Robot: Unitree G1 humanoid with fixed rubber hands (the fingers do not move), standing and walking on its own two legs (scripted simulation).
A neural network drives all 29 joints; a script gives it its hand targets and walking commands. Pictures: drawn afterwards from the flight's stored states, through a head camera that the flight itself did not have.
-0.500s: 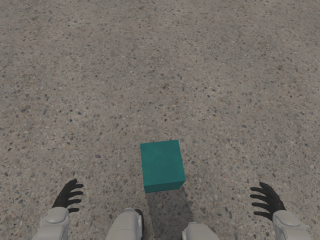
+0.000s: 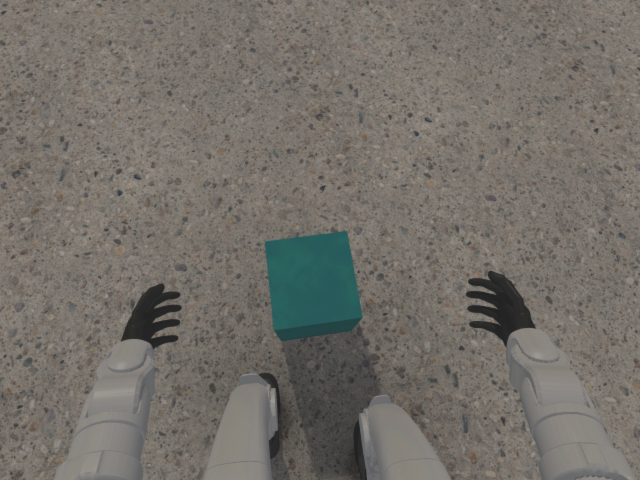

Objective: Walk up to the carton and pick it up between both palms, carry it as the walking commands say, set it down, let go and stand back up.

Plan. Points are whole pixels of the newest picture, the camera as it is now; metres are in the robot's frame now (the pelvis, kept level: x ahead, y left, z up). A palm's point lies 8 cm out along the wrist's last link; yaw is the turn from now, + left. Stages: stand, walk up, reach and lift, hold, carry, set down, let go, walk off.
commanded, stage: reach and lift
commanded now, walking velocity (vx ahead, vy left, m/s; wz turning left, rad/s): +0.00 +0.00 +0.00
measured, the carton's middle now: (311, 290) +0.44 +0.02 -0.58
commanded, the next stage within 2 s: none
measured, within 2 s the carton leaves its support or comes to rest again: neither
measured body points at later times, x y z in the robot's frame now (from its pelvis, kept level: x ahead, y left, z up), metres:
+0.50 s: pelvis -0.03 +0.02 -0.04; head +0.24 +0.04 +0.32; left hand +0.40 +0.22 -0.16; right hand +0.43 -0.21 -0.14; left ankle +0.10 +0.14 -0.67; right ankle -0.02 -0.13 -0.67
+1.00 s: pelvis -0.04 +0.00 -0.09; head +0.27 +0.02 +0.24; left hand +0.45 +0.20 -0.23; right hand +0.47 -0.18 -0.21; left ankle +0.10 +0.14 -0.67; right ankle -0.02 -0.13 -0.67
